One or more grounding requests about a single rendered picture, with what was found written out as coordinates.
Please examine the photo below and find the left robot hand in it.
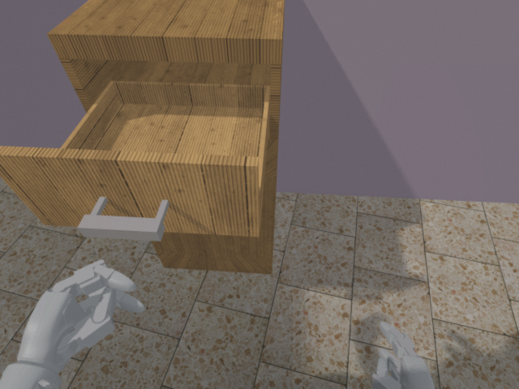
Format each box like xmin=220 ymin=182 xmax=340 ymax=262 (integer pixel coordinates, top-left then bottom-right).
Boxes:
xmin=17 ymin=259 xmax=146 ymax=374

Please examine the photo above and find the drawer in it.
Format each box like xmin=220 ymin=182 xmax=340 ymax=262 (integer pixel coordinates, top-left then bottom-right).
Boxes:
xmin=0 ymin=81 xmax=270 ymax=237

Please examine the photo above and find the right robot hand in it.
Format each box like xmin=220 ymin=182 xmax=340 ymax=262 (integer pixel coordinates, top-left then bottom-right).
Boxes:
xmin=372 ymin=322 xmax=435 ymax=389

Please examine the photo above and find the cabinet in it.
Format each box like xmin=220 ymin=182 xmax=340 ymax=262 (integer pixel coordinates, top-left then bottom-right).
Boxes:
xmin=47 ymin=0 xmax=285 ymax=274

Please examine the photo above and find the left robot forearm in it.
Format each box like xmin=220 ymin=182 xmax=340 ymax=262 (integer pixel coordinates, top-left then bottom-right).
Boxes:
xmin=0 ymin=361 xmax=62 ymax=389

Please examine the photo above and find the handle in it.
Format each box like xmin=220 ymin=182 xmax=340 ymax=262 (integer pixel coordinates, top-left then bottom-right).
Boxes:
xmin=78 ymin=197 xmax=169 ymax=242

